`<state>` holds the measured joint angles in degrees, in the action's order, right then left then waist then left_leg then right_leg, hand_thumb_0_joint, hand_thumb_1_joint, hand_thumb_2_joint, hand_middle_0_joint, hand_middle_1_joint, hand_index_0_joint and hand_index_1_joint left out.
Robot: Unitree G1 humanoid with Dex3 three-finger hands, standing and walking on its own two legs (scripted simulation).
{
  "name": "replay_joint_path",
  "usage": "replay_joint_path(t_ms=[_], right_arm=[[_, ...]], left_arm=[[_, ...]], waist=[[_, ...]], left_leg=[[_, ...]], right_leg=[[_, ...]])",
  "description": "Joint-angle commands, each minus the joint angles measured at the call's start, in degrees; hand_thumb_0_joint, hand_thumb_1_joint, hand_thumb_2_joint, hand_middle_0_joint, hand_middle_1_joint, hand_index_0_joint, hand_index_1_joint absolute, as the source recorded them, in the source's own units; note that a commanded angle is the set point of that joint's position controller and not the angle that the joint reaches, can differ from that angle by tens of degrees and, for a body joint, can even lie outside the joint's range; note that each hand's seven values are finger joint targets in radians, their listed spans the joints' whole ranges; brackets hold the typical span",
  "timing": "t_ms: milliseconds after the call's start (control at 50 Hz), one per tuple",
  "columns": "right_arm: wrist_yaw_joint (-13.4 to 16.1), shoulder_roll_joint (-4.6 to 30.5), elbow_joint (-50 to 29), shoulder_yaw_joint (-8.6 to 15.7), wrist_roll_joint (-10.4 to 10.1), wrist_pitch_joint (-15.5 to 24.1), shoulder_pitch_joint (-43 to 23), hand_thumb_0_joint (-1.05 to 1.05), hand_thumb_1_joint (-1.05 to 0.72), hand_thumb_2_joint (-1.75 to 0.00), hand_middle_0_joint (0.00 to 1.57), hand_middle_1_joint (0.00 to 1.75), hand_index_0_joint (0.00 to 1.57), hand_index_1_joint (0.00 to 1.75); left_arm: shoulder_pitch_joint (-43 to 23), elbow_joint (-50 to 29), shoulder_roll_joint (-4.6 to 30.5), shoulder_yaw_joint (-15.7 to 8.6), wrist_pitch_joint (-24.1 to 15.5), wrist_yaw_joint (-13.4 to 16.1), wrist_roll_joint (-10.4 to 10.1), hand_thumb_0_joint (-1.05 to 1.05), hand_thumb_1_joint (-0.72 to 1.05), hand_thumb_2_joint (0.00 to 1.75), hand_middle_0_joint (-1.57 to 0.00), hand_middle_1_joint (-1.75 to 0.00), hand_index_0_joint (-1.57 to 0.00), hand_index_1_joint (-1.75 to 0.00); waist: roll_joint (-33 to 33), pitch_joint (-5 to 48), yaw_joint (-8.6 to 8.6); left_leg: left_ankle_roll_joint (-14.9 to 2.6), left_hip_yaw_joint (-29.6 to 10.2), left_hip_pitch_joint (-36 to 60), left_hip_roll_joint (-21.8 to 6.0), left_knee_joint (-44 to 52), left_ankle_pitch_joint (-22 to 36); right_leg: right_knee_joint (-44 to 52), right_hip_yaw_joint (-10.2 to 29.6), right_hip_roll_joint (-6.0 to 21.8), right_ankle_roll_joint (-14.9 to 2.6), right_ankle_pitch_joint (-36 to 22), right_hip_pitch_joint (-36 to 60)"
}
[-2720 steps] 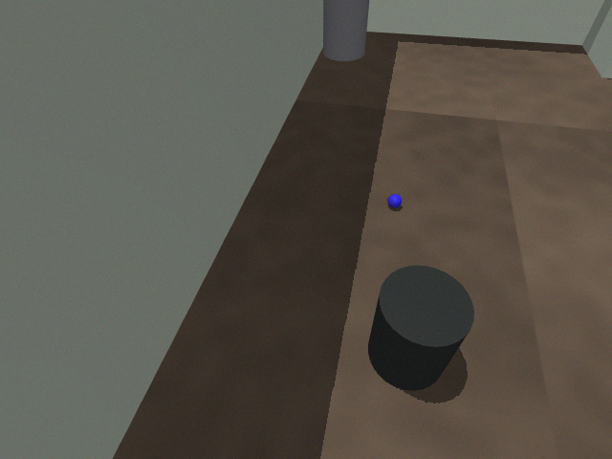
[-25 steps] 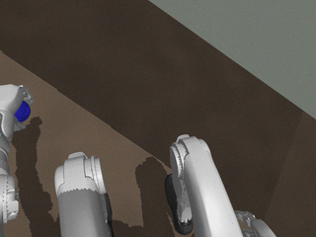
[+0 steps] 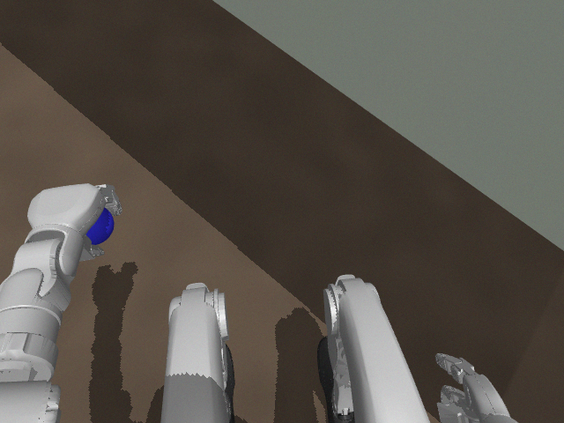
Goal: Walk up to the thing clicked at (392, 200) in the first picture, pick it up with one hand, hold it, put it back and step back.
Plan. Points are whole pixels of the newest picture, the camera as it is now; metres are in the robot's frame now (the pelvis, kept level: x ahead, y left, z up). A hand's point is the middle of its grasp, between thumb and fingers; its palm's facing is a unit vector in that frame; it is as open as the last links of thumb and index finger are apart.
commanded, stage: lift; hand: left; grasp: from above
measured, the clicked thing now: (90, 224) +0.41 +0.31 -0.12
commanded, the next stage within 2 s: hold in 1.00 s
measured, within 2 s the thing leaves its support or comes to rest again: neither
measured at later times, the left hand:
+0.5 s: hand (3, 210) +0.35 +0.28 +0.11, palm faces -0.44 -0.11 -0.89, open 8.4 cm
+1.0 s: hand out of the picture +0.37 +0.25 +0.20, palm faces -0.45 -0.11 -0.89, open 8.4 cm
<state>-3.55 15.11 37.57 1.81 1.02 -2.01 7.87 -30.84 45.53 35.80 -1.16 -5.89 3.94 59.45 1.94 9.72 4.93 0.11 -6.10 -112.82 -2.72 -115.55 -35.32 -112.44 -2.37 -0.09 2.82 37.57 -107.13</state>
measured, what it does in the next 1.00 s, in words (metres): rises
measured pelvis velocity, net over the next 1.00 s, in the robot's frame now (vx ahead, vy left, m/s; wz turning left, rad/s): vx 0.07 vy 0.00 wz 0.06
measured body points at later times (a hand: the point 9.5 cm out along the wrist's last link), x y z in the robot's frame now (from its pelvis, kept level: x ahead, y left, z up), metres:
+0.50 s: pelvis +0.03 +0.00 +0.19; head +0.12 +0.02 +0.63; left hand +0.37 +0.28 +0.16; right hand +0.16 -0.25 +0.07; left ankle +0.09 +0.13 -0.42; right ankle +0.10 -0.14 -0.42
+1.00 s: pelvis +0.07 +0.00 +0.28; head +0.12 +0.00 +0.73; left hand +0.39 +0.25 +0.25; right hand +0.17 -0.26 +0.16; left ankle +0.09 +0.13 -0.42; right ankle +0.09 -0.14 -0.42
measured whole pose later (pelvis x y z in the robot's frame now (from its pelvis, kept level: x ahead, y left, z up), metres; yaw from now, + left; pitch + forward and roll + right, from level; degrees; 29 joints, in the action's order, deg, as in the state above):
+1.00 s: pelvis +0.07 +0.00 +0.28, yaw +3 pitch +10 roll -1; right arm 2.5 14.1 42.9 2.3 -1.6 0.4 14.9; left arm -19.3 49.8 22.2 10.0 1.3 8.7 56.9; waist 1.7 4.4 3.1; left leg 0.7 1.0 -38.3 -3.2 -49.0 -20.9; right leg -47.5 0.6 0.7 1.7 21.7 -36.0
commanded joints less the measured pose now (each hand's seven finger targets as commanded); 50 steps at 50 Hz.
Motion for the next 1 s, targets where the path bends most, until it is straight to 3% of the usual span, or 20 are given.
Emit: replay_joint_path(t_ms=[0,60,120,180,220,240,260,300,340,420,440,460,500,520,560,620,660,780,880,980], right_arm=[[2.06,11.21,-3.77,3.94,-0.94,0.91,6.93,0.00,-0.90,-0.90,0.20,0.30,0.20,0.30],[2.99,11.09,-3.97,3.73,-1.47,0.84,5.99,0.00,-0.90,-0.90,0.20,0.30,0.20,0.30],[3.94,10.32,-3.70,3.29,-1.80,1.02,5.02,0.00,-0.89,-0.90,0.20,0.30,0.20,0.30],[4.79,9.91,-3.57,2.98,-2.22,1.52,4.17,0.00,-0.90,-0.90,0.20,0.30,0.20,0.30],[5.40,9.21,-3.33,2.63,-2.37,1.76,4.23,0.00,-0.90,-0.90,0.20,0.30,0.20,0.30],[5.75,9.06,-3.14,2.59,-2.51,1.97,4.42,0.00,-0.90,-0.90,0.20,0.30,0.20,0.30],[5.96,8.94,-2.87,2.44,-2.63,2.16,4.49,0.00,-0.90,-0.90,0.20,0.30,0.20,0.30],[6.29,8.42,-1.96,2.52,-2.58,2.71,4.74,0.00,-0.90,-0.90,0.20,0.30,0.20,0.30],[6.57,8.59,-1.35,2.66,-2.56,3.16,5.15,0.00,-0.90,-0.90,0.20,0.30,0.20,0.30],[6.72,7.72,-0.96,2.60,-2.74,3.82,5.89,0.00,-0.90,-0.90,0.20,0.30,0.20,0.30],[6.77,7.78,-0.92,2.68,-2.77,3.92,6.04,0.00,-0.90,-0.90,0.20,0.30,0.20,0.30],[6.75,7.93,-0.89,2.70,-2.70,4.05,6.05,0.00,-0.90,-0.90,0.20,0.30,0.20,0.30],[6.75,7.56,-1.06,2.49,-2.75,4.27,5.71,0.00,-0.90,-0.90,0.20,0.30,0.20,0.30],[6.80,7.81,-0.87,2.58,-2.76,4.40,6.33,0.00,-0.90,-0.90,0.20,0.30,0.20,0.30],[6.79,7.50,-0.69,2.42,-2.65,4.72,6.87,0.00,-0.90,-0.90,0.20,0.30,0.20,0.30],[6.76,7.16,-0.90,2.47,-2.70,5.12,6.93,0.00,-0.90,-0.90,0.20,0.30,0.20,0.30],[6.73,7.32,-0.75,2.54,-2.70,5.20,7.26,0.00,-0.90,-0.90,0.20,0.30,0.20,0.30],[6.53,7.60,-0.47,2.77,-2.49,5.00,7.69,0.00,-0.90,-0.90,0.20,0.30,0.20,0.30],[6.49,7.42,-0.14,3.01,-2.65,4.56,7.81,0.00,-0.90,-0.90,0.20,0.30,0.20,0.30],[6.55,7.63,-0.16,3.36,-2.79,4.30,7.47,0.00,-0.90,-0.90,0.20,0.30,0.20,0.30]], left_arm=[[-16.05,-17.64,15.03,-3.95,1.21,2.10,-1.65,0.00,0.65,0.65,-0.83,-0.91,-0.95,-0.78],[-13.18,-18.86,15.00,-4.57,2.65,1.78,-2.31,0.00,0.65,0.65,-0.82,-0.92,-0.95,-0.79],[-10.63,-20.30,11.63,-1.85,3.51,0.98,-2.87,0.00,0.64,0.68,-0.83,-0.92,-0.95,-0.80],[-6.94,-22.13,11.19,-2.45,4.10,0.94,-3.55,0.00,0.65,0.67,-0.83,-0.93,-0.95,-0.81],[-8.11,-22.44,9.27,-0.09,4.36,0.89,-3.17,0.00,0.65,0.69,-0.84,-0.94,-0.95,-0.83],[-7.06,-22.21,9.92,-1.25,4.38,1.24,-3.49,0.00,0.65,0.69,-0.83,-0.95,-0.95,-0.84],[-7.15,-22.13,9.30,-0.57,4.46,1.54,-3.19,0.00,0.64,0.68,-0.84,-0.93,-0.95,-0.82],[-5.83,-19.22,6.65,0.86,4.54,1.90,-3.20,0.00,0.66,0.67,-0.84,-0.93,-0.95,-0.82],[-6.25,-17.62,7.00,0.66,4.51,2.44,-2.68,0.00,0.65,0.65,-0.81,-0.94,-0.94,-0.81],[-6.60,-14.44,3.83,3.48,4.71,3.47,-2.26,0.00,0.64,0.65,-0.81,-0.96,-0.93,-0.83],[-5.84,-12.94,4.53,2.43,4.91,3.87,-2.31,0.00,0.63,0.65,-0.80,-0.97,-0.93,-0.84],[-4.89,-11.60,5.15,1.84,5.06,4.13,-2.33,0.00,0.63,0.67,-0.81,-0.94,-0.93,-0.83],[-7.16,-10.90,2.77,4.27,5.09,4.47,-2.07,0.00,0.64,0.68,-0.84,-0.92,-0.94,-0.81],[-6.39,-9.10,2.85,3.68,5.29,4.80,-1.68,0.00,0.64,0.67,-0.84,-0.93,-0.95,-0.82],[-6.56,-7.96,1.21,4.97,5.47,5.36,-1.89,0.00,0.63,0.67,-0.83,-0.94,-0.94,-0.82],[-7.37,-8.02,0.52,5.92,5.63,6.01,-1.95,0.00,0.62,0.67,-0.84,-0.91,-0.95,-0.81],[-6.31,-6.88,1.91,4.77,5.79,6.52,-1.65,0.00,0.63,0.67,-0.86,-0.90,-0.95,-0.80],[-8.03,-7.20,1.34,4.87,6.48,7.81,-2.04,0.00,0.57,0.68,-0.84,-0.87,-0.92,-0.78],[-6.81,-6.36,-1.26,6.78,6.77,7.48,-2.37,0.00,0.58,0.69,-0.84,-0.87,-0.93,-0.78],[-6.93,-6.57,-0.13,6.15,6.96,7.17,-2.50,0.00,0.60,0.72,-0.86,-0.89,-0.95,-0.80]], waist=[[11.56,35.53,0.28],[11.82,34.40,-0.33],[11.07,30.99,0.21],[10.78,30.43,-1.00],[9.58,28.14,0.28],[8.67,26.18,0.01],[8.85,25.07,0.01],[7.32,23.31,0.30],[6.98,22.31,-0.08],[4.89,20.52,-0.12],[4.61,20.19,-0.49],[4.34,19.36,-1.18],[4.52,16.72,-0.84],[4.37,16.14,-0.91],[3.18,15.04,-0.75],[3.61,14.24,-0.97],[3.11,13.41,-1.73],[2.10,14.25,-1.54],[0.86,12.86,-1.54],[0.35,12.00,-2.09]], left_leg=[[-1.34,1.72,38.09,1.18,23.08,2.80],[-1.07,0.68,43.57,0.83,28.54,2.94],[-0.96,0.64,47.32,0.51,33.14,1.50],[-0.67,0.33,52.28,0.51,37.91,2.51],[-0.74,1.30,54.40,0.56,39.80,3.66],[-0.78,1.62,54.73,0.62,41.15,3.63],[-0.65,1.46,56.13,0.64,43.10,3.47],[-0.58,2.10,58.79,0.61,44.73,5.92],[-0.31,1.46,61.55,0.42,47.65,7.08],[-0.45,3.58,65.09,1.04,51.11,11.69],[-0.46,3.73,66.02,1.18,52.31,12.34],[-0.33,3.39,67.19,1.16,54.18,11.67],[-0.27,3.54,69.11,1.20,57.42,9.99],[-0.25,3.66,70.02,1.24,58.50,10.23],[-0.30,4.01,71.32,1.57,60.53,10.90],[-0.18,4.98,74.69,2.03,63.33,12.87],[-0.20,5.32,76.27,2.18,64.98,14.31],[-0.09,5.97,83.11,2.42,69.05,19.78],[-0.13,6.49,87.17,2.62,72.37,22.95],[-0.18,7.08,90.30,2.95,75.18,25.77]], right_leg=[[19.38,-2.58,-1.72,-4.07,-7.52,20.14],[22.44,-2.55,-1.65,-3.86,-8.14,23.82],[26.98,-2.24,-1.75,-3.69,-7.49,27.14],[30.40,-1.84,-1.71,-3.71,-8.45,32.38],[34.37,-1.39,-1.92,-3.73,-9.07,35.28],[36.29,-1.01,-1.83,-3.66,-8.79,36.91],[37.59,-0.97,-1.85,-3.73,-8.71,38.63],[40.71,-0.52,-1.83,-3.81,-10.08,41.05],[42.87,-0.28,-1.87,-3.82,-10.89,44.06],[49.65,0.91,-1.94,-3.89,-13.80,51.73],[50.88,1.11,-2.07,-3.86,-14.25,53.57],[51.98,1.02,-2.02,-3.76,-13.68,55.00],[54.81,1.16,-2.07,-3.78,-12.81,55.81],[55.91,1.29,-2.25,-3.82,-13.02,56.83],[58.44,1.40,-2.37,-3.65,-13.55,59.45],[61.80,1.78,-2.20,-3.72,-14.94,62.49],[63.60,2.03,-2.13,-3.69,-16.16,64.90],[68.41,2.22,-1.61,-3.12,-21.55,71.18],[72.23,2.62,-1.51,-2.87,-24.81,75.35],[75.42,2.95,-1.35,-2.60,-27.65,79.36]])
